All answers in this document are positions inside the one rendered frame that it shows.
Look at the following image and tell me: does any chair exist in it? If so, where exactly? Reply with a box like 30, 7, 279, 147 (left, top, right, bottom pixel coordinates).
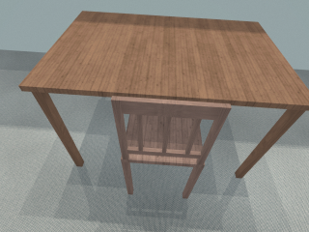
111, 96, 232, 199

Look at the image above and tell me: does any table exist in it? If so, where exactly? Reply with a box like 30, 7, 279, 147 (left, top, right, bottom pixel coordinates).
18, 11, 309, 179

